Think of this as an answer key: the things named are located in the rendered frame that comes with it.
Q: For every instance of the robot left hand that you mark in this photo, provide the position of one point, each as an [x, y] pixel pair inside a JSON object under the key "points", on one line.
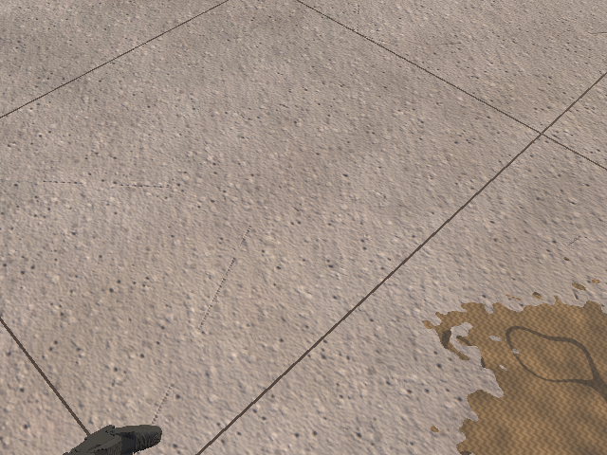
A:
{"points": [[118, 441]]}

